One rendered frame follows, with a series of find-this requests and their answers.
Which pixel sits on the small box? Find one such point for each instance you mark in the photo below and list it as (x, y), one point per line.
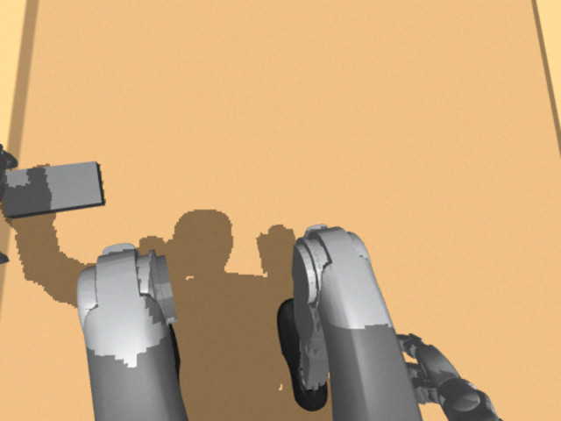
(38, 191)

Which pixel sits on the right robot arm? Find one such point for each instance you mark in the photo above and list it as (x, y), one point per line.
(461, 401)

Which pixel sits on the right robot foot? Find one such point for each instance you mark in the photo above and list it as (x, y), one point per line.
(310, 400)

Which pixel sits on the left robot hand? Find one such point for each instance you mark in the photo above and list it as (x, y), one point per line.
(7, 161)

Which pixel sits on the right robot hand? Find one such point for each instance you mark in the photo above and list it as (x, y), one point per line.
(431, 371)

